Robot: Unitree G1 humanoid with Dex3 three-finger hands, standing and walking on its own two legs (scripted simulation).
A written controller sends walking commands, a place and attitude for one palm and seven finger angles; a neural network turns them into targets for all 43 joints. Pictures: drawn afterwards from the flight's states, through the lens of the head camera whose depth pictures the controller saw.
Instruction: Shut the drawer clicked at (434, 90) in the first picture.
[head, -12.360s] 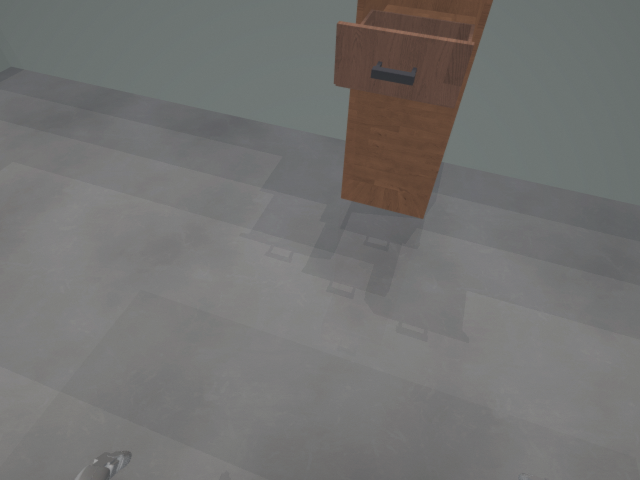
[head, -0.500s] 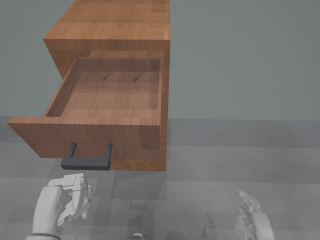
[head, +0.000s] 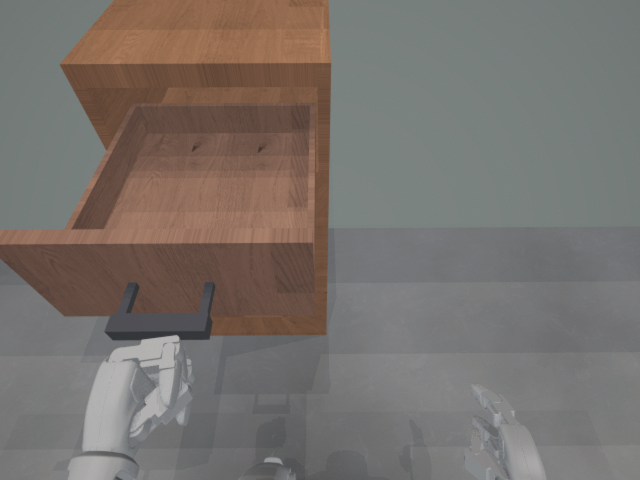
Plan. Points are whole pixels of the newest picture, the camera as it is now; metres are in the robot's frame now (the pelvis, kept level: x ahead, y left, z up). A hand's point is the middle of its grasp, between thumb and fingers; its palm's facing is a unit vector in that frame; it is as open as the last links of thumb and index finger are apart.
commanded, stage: bring the fist close to the handle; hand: left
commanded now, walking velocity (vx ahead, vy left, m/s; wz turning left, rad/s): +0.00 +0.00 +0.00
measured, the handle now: (165, 308) +0.30 +0.20 +0.08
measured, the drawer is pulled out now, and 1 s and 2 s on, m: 0.30 0.24 0.11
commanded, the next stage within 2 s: push the drawer shut in 0.08 s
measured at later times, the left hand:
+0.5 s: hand (185, 377) +0.22 +0.16 +0.07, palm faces +0.04 -1.00 -0.08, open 3.1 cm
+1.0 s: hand (186, 325) +0.28 +0.17 +0.07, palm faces +0.01 -1.00 -0.06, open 2.9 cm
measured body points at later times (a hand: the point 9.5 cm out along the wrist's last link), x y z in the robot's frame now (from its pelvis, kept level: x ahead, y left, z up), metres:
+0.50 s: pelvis +0.01 -0.02 +0.00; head +0.05 -0.03 +0.45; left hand +0.21 +0.21 +0.08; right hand +0.18 -0.25 -0.08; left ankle +0.03 +0.10 -0.68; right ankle -0.02 -0.10 -0.68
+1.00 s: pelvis -0.02 -0.01 +0.01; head +0.03 -0.01 +0.45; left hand +0.27 +0.22 +0.08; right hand +0.15 -0.25 -0.08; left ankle +0.03 +0.10 -0.68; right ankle -0.02 -0.10 -0.68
